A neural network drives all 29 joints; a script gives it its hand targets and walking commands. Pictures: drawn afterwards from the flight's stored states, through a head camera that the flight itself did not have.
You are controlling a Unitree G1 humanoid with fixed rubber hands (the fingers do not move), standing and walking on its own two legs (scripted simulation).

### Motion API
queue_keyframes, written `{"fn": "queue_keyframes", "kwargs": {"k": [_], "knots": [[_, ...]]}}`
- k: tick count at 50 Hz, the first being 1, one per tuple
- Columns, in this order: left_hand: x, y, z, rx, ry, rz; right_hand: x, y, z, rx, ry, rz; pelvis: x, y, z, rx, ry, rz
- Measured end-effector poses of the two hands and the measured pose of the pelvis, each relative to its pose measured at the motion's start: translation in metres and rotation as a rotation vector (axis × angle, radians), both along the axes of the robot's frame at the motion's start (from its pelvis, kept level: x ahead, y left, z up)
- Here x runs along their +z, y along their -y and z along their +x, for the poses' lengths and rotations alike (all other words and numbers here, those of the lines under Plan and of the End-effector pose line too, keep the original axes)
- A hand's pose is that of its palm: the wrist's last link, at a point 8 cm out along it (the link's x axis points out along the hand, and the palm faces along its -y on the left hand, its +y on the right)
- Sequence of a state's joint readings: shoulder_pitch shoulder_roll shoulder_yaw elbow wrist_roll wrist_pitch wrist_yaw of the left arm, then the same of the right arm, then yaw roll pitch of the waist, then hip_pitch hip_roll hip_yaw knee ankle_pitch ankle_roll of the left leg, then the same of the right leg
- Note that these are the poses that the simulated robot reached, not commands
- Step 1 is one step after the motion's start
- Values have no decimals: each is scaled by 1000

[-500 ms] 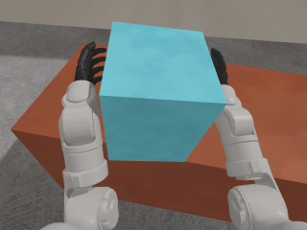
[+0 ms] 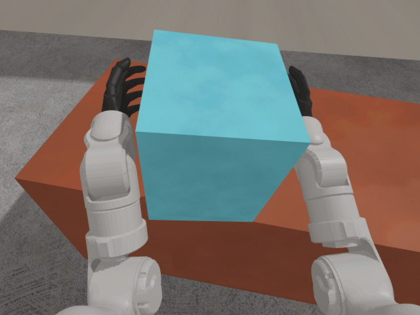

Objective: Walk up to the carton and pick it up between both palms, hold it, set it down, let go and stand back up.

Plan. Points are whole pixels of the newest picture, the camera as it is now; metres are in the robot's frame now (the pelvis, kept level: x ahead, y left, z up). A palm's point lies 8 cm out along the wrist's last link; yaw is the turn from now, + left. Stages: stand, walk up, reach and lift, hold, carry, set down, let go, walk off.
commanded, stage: hold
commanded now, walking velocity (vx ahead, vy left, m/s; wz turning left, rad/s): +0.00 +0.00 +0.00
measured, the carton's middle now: (209, 137) +0.36 +0.01 +0.16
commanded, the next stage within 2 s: none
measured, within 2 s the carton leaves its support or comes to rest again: neither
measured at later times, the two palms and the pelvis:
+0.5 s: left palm (113, 109) +0.35 +0.15 +0.23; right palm (296, 109) +0.37 -0.14 +0.22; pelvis +0.01 +0.00 +0.00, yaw +1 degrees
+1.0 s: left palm (118, 112) +0.36 +0.15 +0.22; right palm (296, 116) +0.37 -0.14 +0.20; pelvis +0.00 +0.00 +0.00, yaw +0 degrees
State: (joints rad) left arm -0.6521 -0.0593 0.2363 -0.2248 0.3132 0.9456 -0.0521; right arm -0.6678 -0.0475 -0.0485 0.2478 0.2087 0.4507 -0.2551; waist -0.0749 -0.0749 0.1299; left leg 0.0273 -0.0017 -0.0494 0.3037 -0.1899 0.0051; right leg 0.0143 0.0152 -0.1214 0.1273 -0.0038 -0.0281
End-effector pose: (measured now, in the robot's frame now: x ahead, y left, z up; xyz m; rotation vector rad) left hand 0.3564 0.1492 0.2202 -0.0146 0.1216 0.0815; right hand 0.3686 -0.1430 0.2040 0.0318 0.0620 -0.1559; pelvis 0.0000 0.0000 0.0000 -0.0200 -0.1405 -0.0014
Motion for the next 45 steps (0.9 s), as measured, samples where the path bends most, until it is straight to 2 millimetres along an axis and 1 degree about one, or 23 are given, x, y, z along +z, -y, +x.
{"fn": "queue_keyframes", "kwargs": {"k": [10, 18, 23, 32, 39, 45], "knots": [[11, -2, -1, 7, 26, -14, 17, -2, 1, 6, 26, -4, 1, 1, 4, 4, -8, 1], [5, -6, 0, 14, 1, -14, 11, -5, 4, 16, 0, -5, 0, 2, 5, 8, -7, 0], [6, -5, -3, 6, 19, -9, 13, -5, 0, 9, 19, -3, 1, 1, 6, 10, -10, -1], [6, -3, 0, 1, 11, -4, 11, -3, 2, 3, 10, -3, 0, 0, 6, 7, -7, 0], [-2, -2, 0, 1, -15, 2, -1, -2, 1, 4, -17, 4, 0, -1, 4, 4, 14, -2], [-2, -1, -2, -3, 0, 3, -2, -1, -2, -1, -2, 4, 0, -2, 1, -1, 8, -1]]}}
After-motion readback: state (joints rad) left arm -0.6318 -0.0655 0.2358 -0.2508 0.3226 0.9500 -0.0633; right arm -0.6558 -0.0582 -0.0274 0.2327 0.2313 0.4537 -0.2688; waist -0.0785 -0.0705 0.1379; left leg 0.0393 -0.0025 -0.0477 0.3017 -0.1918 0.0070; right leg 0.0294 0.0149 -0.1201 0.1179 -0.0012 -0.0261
